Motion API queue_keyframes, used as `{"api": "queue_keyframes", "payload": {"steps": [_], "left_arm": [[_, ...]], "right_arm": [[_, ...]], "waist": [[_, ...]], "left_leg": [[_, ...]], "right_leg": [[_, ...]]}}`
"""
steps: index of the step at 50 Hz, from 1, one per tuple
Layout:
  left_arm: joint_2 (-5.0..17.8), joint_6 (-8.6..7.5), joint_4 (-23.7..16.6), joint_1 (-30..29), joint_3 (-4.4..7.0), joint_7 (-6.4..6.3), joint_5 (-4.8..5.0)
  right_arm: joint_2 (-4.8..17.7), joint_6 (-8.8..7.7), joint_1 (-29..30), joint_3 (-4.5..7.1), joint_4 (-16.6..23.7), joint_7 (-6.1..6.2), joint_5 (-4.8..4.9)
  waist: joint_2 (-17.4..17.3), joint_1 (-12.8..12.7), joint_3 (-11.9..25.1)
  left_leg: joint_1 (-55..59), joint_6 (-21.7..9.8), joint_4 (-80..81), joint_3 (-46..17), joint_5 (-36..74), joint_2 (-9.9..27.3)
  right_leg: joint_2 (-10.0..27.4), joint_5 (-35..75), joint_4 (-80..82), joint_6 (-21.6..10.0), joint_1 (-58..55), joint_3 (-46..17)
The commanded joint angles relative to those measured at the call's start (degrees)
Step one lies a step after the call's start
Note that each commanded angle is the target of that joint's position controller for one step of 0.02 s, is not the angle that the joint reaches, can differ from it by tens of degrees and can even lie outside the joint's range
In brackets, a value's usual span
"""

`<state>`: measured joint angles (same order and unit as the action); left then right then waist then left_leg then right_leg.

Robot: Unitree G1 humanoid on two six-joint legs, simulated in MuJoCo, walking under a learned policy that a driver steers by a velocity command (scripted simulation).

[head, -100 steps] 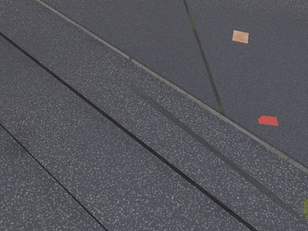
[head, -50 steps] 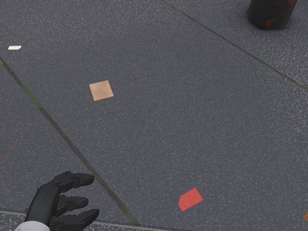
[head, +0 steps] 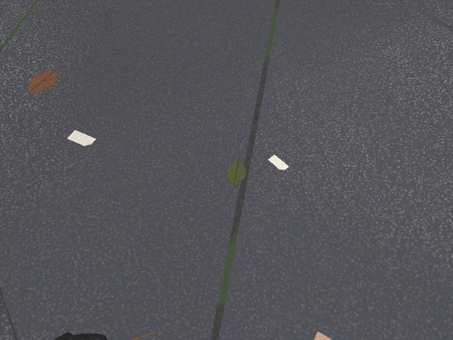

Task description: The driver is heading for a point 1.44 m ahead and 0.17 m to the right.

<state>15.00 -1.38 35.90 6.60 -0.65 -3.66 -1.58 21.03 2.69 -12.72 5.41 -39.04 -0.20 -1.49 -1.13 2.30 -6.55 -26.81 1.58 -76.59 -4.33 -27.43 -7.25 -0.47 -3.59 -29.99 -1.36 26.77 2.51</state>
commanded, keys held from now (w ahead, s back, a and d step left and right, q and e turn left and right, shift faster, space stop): q+shift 0.08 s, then shift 0.06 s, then e+shift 0.72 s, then shift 0.02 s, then q+shift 0.12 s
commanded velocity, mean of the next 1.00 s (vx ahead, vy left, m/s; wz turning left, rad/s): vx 0.03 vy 0.00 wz -0.25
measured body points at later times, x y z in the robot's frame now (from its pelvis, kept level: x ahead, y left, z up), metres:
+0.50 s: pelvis +0.01 -0.01 +0.02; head +0.02 +0.01 +0.47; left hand +0.04 +0.27 -0.11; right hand +0.20 -0.23 -0.07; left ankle +0.01 +0.09 -0.72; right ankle -0.01 -0.11 -0.66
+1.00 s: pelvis +0.00 -0.04 +0.02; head +0.02 -0.06 +0.47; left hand +0.22 +0.18 -0.07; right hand +0.02 -0.34 -0.10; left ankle +0.09 +0.07 -0.68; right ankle -0.03 -0.11 -0.72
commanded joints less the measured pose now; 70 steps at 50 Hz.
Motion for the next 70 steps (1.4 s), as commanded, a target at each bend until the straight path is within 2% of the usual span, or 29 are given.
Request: {"api": "queue_keyframes", "payload": {"steps": [1, 6, 9, 12, 13, 14, 15, 16, 18, 22, 27, 30, 31, 32, 33, 34, 36, 39, 44, 51, 54, 55, 56, 57, 58, 60, 63, 67, 70], "left_arm": [[6.1, -0.08, -2.8, 3.3, 2.15, 0.31, -0.35], [8.2, 0.09, -1.9, 4.1, 3.65, 1.44, -1.14], [9.7, 1.02, -1.1, 5.5, 4.41, 2.06, -1.08], [8.4, 3.03, 0.8, 8.1, 4.09, 3.33, 0.01], [3.2, 3.10, 1.1, 11.3, 2.86, 4.62, -0.05], [0.5, 3.26, -0.9, 11.7, 2.15, 4.49, 0.72], [5.6, 3.97, -0.2, 7.7, 3.79, 4.41, 1.00], [6.5, 4.22, 0.2, 8.7, 4.68, 4.99, 1.88], [9.2, 4.17, 2.9, 13.9, 6.45, 4.67, 1.13], [5.9, 4.39, 2.4, 12.6, 6.04, 4.81, 0.98], [4.0, 5.34, -1.2, 8.8, 5.30, 5.91, 1.40], [3.7, 4.57, -1.4, 11.9, 5.46, 5.93, 1.51], [4.7, 3.81, -0.8, 13.7, 5.77, 5.47, 0.90], [11.8, 2.92, -0.9, 15.8, 7.40, 4.78, 0.09], [19.1, 2.92, -0.8, 19.4, 9.44, 4.73, 0.43], [17.2, 3.23, -0.5, 21.7, 9.48, 4.46, 0.90], [13.0, 4.38, -1.7, 12.6, 8.04, 3.34, 1.09], [10.7, 4.56, -2.9, 8.1, 7.29, 3.12, 1.87], [12.5, 4.54, -2.1, 10.4, 8.05, 3.07, 1.31], [6.0, 3.85, -1.0, 7.0, 4.09, 3.05, -0.47], [9.2, 3.65, 0.4, 6.2, 4.33, 2.12, 0.11], [9.4, 3.48, 0.4, 7.2, 4.45, 1.73, -0.07], [8.3, 3.39, -1.0, 9.2, 4.35, 1.63, 0.15], [8.8, 3.67, -1.2, 7.2, 4.36, 1.13, 0.38], [9.4, 3.47, -1.9, 4.5, 4.46, 1.15, 0.22], [7.5, 3.34, -1.6, 3.1, 4.28, 1.96, 0.36], [5.5, 3.58, -1.5, 2.6, 3.67, 2.50, 0.41], [4.7, 3.29, -2.4, 0.5, 3.12, 2.14, 0.91], [5.7, 2.45, -1.5, 3.6, 3.30, 1.42, 1.37]], "right_arm": [[2.5, 2.06, -5.2, 0.18, 4.2, -1.38, 0.23], [0.2, 2.86, -0.4, -1.37, 7.7, -2.19, 0.22], [0.0, 2.60, -0.4, -2.02, 7.8, -2.37, 0.61], [-2.0, 1.11, -5.7, -3.20, 4.6, -2.16, 0.16], [-0.6, 0.45, -6.1, -3.64, 4.4, -1.79, -0.63], [4.7, 0.31, 0.1, -2.80, 6.9, -0.62, -0.96], [3.4, -0.21, 2.4, -2.67, 6.8, 0.42, -1.88], [2.8, -0.65, 6.9, -3.09, 6.7, 1.14, -2.08], [1.2, -1.36, 9.6, -3.25, 6.8, 2.10, -0.55], [-1.7, -1.59, 5.1, -3.40, 6.4, 2.99, 0.01], [0.6, -1.53, 2.5, -1.60, 5.0, 2.56, -0.58], [2.1, -1.64, 3.4, -0.55, 4.3, 1.94, 0.22], [1.7, -1.67, 1.7, -0.28, 3.4, 1.72, 0.42], [-0.5, -1.39, 0.1, -0.64, 4.6, 1.40, -0.01], [-3.1, -0.65, 8.0, -1.88, 9.7, 1.70, 0.27], [-2.0, -0.43, 9.8, -1.98, 9.3, 1.81, -0.17], [-1.2, -1.28, 8.3, -1.81, 7.2, 1.53, 0.61], [0.2, -1.13, 5.1, -1.51, 5.1, 1.04, -0.72], [-0.3, -0.49, 5.8, -2.32, 5.1, 1.18, -0.05], [-1.6, -0.49, 2.6, -3.22, 1.8, 1.06, 1.03], [-0.4, -1.07, 1.7, -2.93, 1.5, 0.76, 0.96], [1.7, -1.78, 1.9, -2.61, 2.1, 0.75, 0.36], [8.2, -2.41, 2.4, -1.22, 3.0, 0.59, 0.23], [8.4, -2.34, -1.3, -0.45, 1.5, -0.11, 0.80], [7.0, -2.30, -4.9, -0.42, 0.6, -0.55, 0.63], [5.8, -1.67, -2.8, 0.13, 0.4, -0.28, 1.01], [4.5, -0.72, -0.1, 0.73, 1.5, -0.11, 1.07], [5.6, 0.03, -2.7, 2.21, 1.4, -0.56, 0.68], [6.3, 0.25, 0.0, 2.90, 2.2, -1.01, 0.50]], "waist": [[8.3, -0.4, 13.2], [10.5, -0.5, 12.6], [12.0, -1.1, 12.9], [6.7, 0.7, 9.7], [-5.3, -0.2, 9.6], [-16.4, -1.3, 7.2], [-9.3, 0.0, 3.5], [-11.1, -3.2, 1.9], [-9.7, -5.8, 3.6], [-4.5, -3.0, 8.8], [-9.1, -0.5, 9.5], [-7.0, -3.2, 10.3], [-2.1, -4.4, 10.2], [12.3, -4.3, 9.1], [21.2, -7.1, 6.8], [12.2, -8.7, 8.5], [6.8, -4.2, 5.1], [6.6, -2.7, 9.2], [6.9, -4.4, 9.3], [8.1, -4.5, 9.8], [6.3, -2.3, 6.5], [2.5, -2.9, 6.3], [-8.2, -5.5, 7.1], [-12.5, -3.0, 7.4], [-11.0, -0.9, 7.2], [-5.6, -2.2, 6.6], [-5.8, -2.5, 8.6], [-7.3, -0.3, 10.3], [-8.7, -1.6, 11.0]], "left_leg": [[-1.9, 1.4, 1.8, 1.9, 2.8, 4.7], [4.3, -1.2, 17.1, 3.8, 3.7, 7.6], [12.3, -3.3, 28.7, 5.9, 0.6, 4.9], [25.1, -6.2, 50.9, 5.8, 9.2, 3.7], [27.8, -7.6, 62.4, -8.9, 3.2, 15.6], [13.4, -13.2, 67.9, -22.2, 1.5, 30.2], [4.3, -14.4, 66.5, -15.0, 3.0, 27.2], [3.1, -13.7, 65.4, -9.1, 9.7, 24.2], [8.5, -12.1, 61.7, -0.9, 26.0, 20.7], [22.6, -13.3, 55.6, 2.9, 40.6, 22.9], [22.3, -12.2, 52.2, 4.6, 37.9, 25.4], [18.9, -8.9, 45.8, 8.1, 35.6, 25.2], [14.4, -5.0, 39.2, 11.3, 27.2, 23.0], [0.4, -0.3, 24.0, 15.7, 6.4, 16.8], [-14.1, 2.0, 15.7, 9.4, -13.1, 5.8], [-15.5, 1.9, 9.2, 3.0, -11.9, 7.7], [-15.0, 1.2, 11.0, 0.9, 0.6, 9.6], [-10.6, 2.0, 12.0, 1.9, 7.3, 7.9], [-11.0, 2.2, 21.2, 0.9, 9.1, 6.5], [8.5, -1.2, 35.3, 3.9, 7.3, 7.6], [16.6, -3.6, 51.1, 2.9, 14.6, 5.5], [17.4, -4.9, 54.5, -4.5, 18.5, 9.1], [18.7, -9.2, 57.0, -19.5, 31.5, 19.1], [17.4, -16.4, 59.1, -28.6, 38.6, 25.3], [19.2, -18.6, 60.4, -31.7, 37.4, 25.3], [18.0, -15.8, 59.1, -24.6, 30.3, 19.3], [17.6, -12.6, 58.2, -19.6, 27.0, 12.8], [18.4, -12.9, 57.9, -24.8, 19.7, 12.4], [14.2, -10.7, 57.7, -27.9, 18.4, 11.1]], "right_leg": [[15.2, 13.7, 12.1, -10.0, -13.1, -11.3], [16.6, 0.7, 14.4, -10.2, -7.3, -4.7], [15.8, -7.9, 14.7, -9.3, -4.1, -4.0], [12.9, -12.8, 11.1, -4.3, 3.2, -2.7], [7.6, -19.8, 1.5, 0.1, 6.6, 1.9], [0.8, -27.5, -4.7, 3.1, 5.9, 2.8], [1.8, -24.6, -14.4, 3.0, -1.5, -4.8], [-1.1, -22.1, -21.6, 2.5, -0.9, -4.4], [-1.2, -19.5, -30.7, 2.4, 1.1, -2.9], [1.0, -21.1, -32.2, 4.0, 5.7, -1.1], [1.4, -25.1, -16.0, 2.1, -2.4, 2.1], [-0.2, -17.9, -3.1, 0.1, -10.3, 4.5], [-0.2, -10.0, 4.8, -0.9, -15.3, 0.8], [11.8, 3.8, 10.9, -4.2, -22.4, -19.1], [21.8, 28.2, 10.3, -14.7, -22.7, -37.5], [21.3, 27.2, 9.8, -17.7, -25.3, -34.1], [13.5, 13.9, 9.7, -13.7, -21.1, -24.9], [8.5, 18.5, 8.3, -10.8, -20.5, -21.2], [7.4, 7.7, 8.2, -10.7, -21.6, -26.0], [8.6, 9.5, 8.6, -9.6, -13.2, -22.2], [7.5, 3.4, 5.0, -7.0, -10.2, -19.8], [5.5, -0.4, 1.2, -5.0, -9.9, -18.2], [-2.0, -10.3, -7.3, -2.1, -6.1, -10.8], [-6.6, -24.1, -12.1, -0.3, -3.9, -5.0], [-6.2, -29.9, -20.3, 0.2, -0.3, -6.8], [-4.3, -25.7, -26.7, 1.4, 1.8, -8.3], [-4.4, -21.7, -22.7, 3.4, 0.9, -6.4], [-5.2, -22.2, -13.7, 3.3, -1.0, -6.7], [-6.5, -20.4, -4.5, 1.8, -8.9, -6.9]]}}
